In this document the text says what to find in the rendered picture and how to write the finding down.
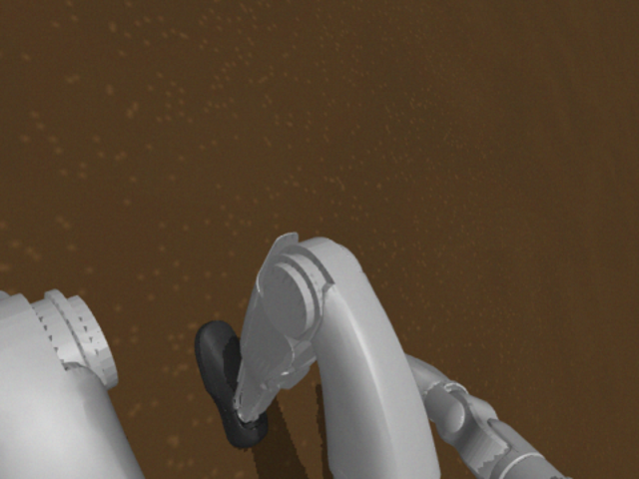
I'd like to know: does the right robot foot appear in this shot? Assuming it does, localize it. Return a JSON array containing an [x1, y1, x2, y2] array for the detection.
[[195, 320, 269, 448]]

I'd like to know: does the right robot hand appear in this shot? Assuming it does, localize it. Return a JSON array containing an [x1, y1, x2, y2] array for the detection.
[[405, 353, 450, 404]]

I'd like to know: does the right robot arm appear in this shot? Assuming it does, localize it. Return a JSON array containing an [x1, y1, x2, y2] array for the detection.
[[424, 380, 572, 479]]

